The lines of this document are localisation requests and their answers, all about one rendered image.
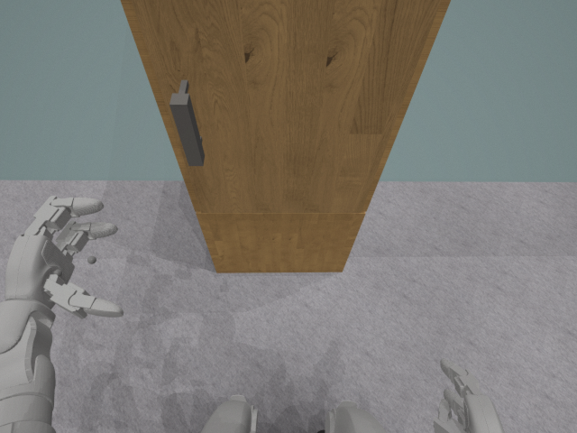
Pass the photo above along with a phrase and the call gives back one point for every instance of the robot right shin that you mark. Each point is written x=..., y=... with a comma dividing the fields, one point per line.
x=347, y=404

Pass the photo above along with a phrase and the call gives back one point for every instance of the robot right hand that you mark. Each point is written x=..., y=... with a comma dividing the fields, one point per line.
x=476, y=412

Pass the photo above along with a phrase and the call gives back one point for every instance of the cupboard door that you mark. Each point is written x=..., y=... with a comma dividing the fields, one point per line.
x=295, y=100

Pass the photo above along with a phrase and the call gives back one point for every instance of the robot left hand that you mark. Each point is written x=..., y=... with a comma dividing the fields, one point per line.
x=34, y=258

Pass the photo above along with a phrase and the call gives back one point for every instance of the left robot thigh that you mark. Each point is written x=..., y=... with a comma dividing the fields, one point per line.
x=233, y=417

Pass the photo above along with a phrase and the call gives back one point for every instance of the handle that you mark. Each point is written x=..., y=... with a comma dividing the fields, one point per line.
x=184, y=117

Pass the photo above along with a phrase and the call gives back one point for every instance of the robot left forearm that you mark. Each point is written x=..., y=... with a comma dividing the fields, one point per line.
x=27, y=376

